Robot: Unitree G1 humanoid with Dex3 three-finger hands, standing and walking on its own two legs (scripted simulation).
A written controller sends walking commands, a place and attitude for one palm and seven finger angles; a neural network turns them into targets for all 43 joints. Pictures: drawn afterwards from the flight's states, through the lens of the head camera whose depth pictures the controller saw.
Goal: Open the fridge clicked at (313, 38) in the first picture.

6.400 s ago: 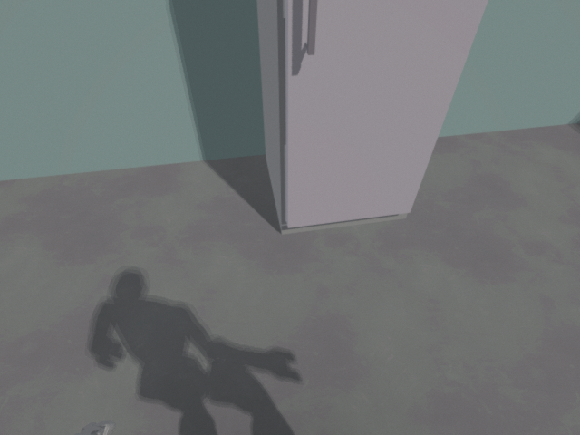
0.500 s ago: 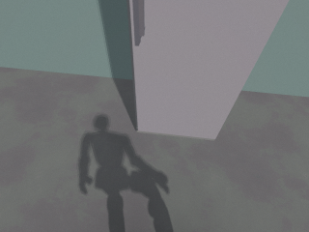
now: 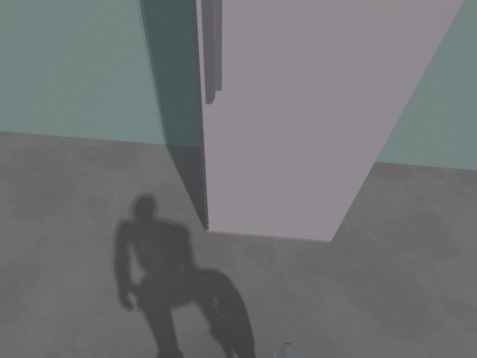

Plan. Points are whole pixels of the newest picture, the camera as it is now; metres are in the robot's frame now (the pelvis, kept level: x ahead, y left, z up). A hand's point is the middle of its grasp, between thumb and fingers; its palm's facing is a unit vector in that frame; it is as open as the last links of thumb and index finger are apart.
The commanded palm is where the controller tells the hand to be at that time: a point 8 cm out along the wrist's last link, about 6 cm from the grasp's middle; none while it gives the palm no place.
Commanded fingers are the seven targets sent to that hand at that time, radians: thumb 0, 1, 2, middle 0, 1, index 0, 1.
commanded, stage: take the last steps up to it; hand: left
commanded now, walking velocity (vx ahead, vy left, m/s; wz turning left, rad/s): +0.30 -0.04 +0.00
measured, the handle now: (218, 30) +0.74 +0.06 +0.22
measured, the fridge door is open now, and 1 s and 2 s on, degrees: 0 0 0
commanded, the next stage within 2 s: come to a stop and stand still in 0.58 s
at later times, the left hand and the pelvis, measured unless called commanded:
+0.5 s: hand out of the picture +0.16 +0.12 -0.17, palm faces +0.10 -0.97 -0.22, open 7.2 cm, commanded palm none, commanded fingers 0.00 0.90 0.90 -0.20 -0.30 -0.20 -0.30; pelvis +0.16 -0.07 +0.00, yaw +2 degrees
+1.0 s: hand (178, 299) +0.28 +0.13 -0.19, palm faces +0.09 -0.97 -0.23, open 7.4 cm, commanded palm none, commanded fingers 0.00 0.90 0.90 -0.20 -0.30 -0.20 -0.30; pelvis +0.26 -0.05 -0.01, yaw +1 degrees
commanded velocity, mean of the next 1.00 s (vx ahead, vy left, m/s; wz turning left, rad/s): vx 0.08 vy -0.01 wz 0.02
